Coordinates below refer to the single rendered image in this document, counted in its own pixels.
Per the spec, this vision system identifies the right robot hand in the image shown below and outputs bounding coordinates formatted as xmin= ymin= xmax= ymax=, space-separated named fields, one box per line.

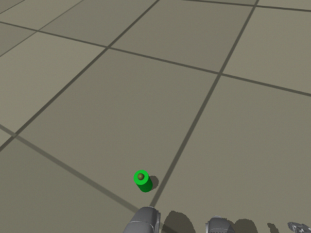
xmin=288 ymin=222 xmax=311 ymax=233

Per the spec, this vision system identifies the bottle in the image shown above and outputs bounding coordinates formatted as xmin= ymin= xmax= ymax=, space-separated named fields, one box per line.
xmin=134 ymin=170 xmax=153 ymax=192

